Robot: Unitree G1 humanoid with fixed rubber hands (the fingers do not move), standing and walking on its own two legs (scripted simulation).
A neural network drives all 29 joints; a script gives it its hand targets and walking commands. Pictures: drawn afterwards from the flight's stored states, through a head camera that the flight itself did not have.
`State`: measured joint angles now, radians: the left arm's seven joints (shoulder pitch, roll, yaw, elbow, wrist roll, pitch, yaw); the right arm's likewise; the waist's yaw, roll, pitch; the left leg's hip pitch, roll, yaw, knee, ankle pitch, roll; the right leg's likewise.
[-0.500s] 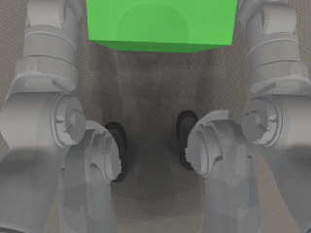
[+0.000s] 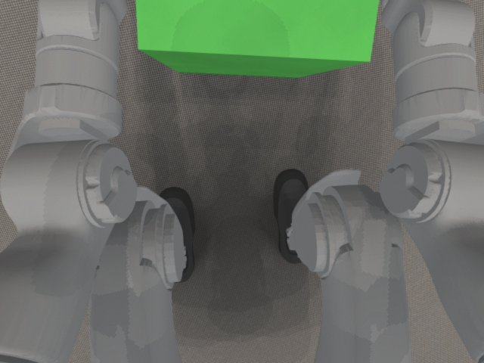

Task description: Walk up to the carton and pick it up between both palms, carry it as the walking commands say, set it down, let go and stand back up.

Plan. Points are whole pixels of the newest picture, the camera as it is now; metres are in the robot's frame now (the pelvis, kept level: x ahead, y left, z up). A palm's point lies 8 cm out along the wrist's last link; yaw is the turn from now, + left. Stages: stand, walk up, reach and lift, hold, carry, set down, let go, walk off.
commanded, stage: set down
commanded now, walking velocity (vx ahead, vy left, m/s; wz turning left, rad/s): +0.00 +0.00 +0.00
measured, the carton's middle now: out of the picture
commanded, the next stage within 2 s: none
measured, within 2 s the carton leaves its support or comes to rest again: neither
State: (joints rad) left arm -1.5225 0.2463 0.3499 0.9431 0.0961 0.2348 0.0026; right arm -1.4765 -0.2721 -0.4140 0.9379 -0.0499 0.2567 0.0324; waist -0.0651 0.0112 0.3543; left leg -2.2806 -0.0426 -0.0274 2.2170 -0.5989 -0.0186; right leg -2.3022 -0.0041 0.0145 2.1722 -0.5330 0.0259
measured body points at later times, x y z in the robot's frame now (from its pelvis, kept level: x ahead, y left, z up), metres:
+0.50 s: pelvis +0.00 +0.00 +0.00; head +0.37 -0.01 +0.24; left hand +0.59 +0.12 -0.16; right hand +0.56 -0.20 -0.16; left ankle +0.10 +0.12 -0.33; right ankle +0.12 -0.13 -0.33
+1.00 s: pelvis +0.00 +0.00 +0.01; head +0.37 -0.02 +0.24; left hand +0.60 +0.15 -0.15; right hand +0.55 -0.24 -0.16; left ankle +0.10 +0.12 -0.33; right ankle +0.12 -0.13 -0.33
